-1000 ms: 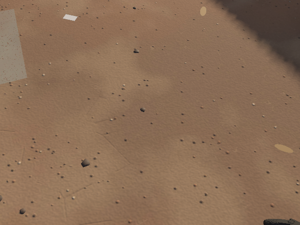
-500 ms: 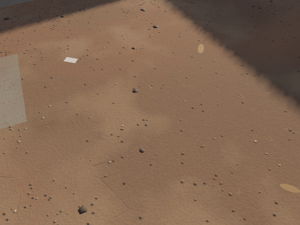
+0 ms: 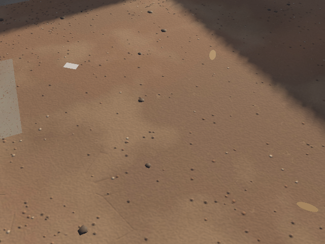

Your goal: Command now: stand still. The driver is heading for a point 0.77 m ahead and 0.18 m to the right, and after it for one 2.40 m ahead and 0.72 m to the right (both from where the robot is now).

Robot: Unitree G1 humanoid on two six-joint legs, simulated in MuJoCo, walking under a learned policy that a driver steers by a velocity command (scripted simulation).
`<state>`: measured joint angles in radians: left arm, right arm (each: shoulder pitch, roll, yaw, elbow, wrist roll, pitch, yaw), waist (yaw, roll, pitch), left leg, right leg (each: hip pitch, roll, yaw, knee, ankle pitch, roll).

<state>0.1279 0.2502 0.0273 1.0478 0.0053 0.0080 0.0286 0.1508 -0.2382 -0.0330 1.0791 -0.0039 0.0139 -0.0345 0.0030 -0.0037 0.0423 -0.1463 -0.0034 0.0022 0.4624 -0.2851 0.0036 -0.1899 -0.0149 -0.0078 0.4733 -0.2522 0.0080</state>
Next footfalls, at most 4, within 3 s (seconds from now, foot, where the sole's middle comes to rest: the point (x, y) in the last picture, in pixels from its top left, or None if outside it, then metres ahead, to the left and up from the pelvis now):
0.88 left None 0.43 0.10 -0.78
1.42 right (212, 203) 0.69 -0.18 -0.78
1.94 left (193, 139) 1.05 -0.13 -0.78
2.46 right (256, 119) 1.20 -0.48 -0.78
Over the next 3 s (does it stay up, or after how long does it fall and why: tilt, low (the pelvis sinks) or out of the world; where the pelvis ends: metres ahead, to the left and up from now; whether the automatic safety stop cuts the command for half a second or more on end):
stays up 1.38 -0.43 -0.02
